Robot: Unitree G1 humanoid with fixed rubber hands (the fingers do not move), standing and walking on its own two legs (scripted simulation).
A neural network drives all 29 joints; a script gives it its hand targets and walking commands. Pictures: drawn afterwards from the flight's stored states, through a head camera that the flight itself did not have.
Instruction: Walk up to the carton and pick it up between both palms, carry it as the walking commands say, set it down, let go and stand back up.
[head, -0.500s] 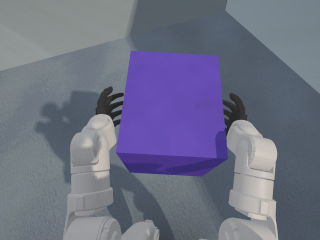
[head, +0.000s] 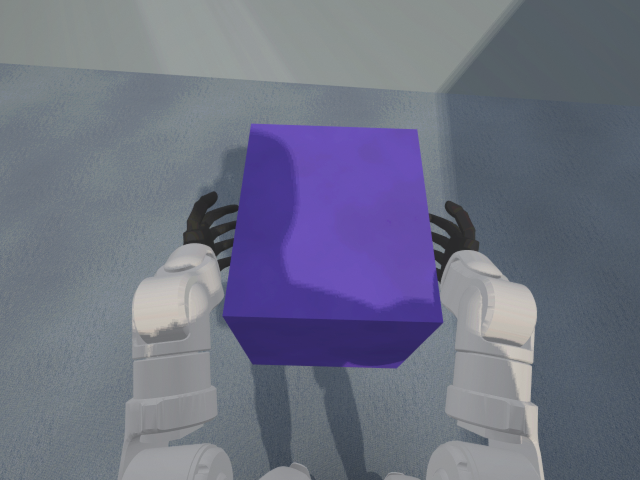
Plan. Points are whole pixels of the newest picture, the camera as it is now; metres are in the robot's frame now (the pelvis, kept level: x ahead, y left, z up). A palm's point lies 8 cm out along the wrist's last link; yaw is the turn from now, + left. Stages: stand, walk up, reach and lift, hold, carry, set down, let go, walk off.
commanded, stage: carry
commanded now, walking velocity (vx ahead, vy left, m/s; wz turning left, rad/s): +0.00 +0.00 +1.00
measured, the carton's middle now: (329, 255) +0.38 +0.00 +0.03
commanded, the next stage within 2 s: none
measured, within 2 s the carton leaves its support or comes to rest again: neither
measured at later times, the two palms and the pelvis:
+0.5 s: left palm (26, 297) +0.29 +0.32 +0.09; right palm (289, 230) +0.39 +0.05 +0.07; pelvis +0.02 +0.07 +0.00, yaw +19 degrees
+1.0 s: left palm out of the picture +0.18 +0.31 +0.11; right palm (302, 309) +0.28 +0.03 +0.09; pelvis -0.05 +0.08 +0.01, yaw +19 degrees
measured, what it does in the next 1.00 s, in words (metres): steps on the spot, turning left: left foot, then right foot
